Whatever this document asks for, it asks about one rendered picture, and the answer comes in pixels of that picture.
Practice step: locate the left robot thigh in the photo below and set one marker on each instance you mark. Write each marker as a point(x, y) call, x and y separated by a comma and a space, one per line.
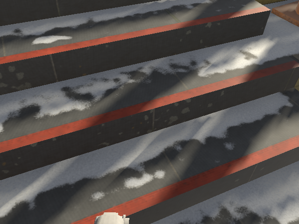
point(112, 218)

